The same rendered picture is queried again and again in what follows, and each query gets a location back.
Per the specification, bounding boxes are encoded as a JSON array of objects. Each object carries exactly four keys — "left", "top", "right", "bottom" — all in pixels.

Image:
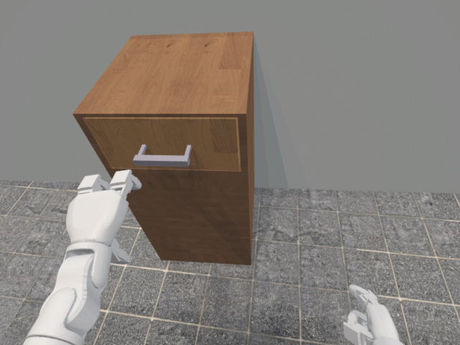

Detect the robot left forearm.
[{"left": 23, "top": 241, "right": 112, "bottom": 345}]

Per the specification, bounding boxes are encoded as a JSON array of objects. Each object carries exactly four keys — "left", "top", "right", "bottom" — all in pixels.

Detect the handle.
[{"left": 133, "top": 144, "right": 192, "bottom": 167}]

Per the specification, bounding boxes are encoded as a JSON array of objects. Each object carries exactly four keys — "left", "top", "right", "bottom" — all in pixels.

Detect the robot left hand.
[{"left": 66, "top": 170, "right": 142, "bottom": 265}]

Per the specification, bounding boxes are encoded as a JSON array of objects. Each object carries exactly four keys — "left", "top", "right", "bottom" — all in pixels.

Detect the cabinet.
[{"left": 73, "top": 32, "right": 254, "bottom": 265}]

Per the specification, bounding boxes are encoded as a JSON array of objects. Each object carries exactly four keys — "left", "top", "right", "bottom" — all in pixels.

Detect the drawer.
[{"left": 85, "top": 117, "right": 240, "bottom": 170}]

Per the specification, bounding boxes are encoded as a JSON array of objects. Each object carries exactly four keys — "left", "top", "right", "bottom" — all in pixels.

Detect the robot right hand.
[{"left": 343, "top": 285, "right": 399, "bottom": 345}]

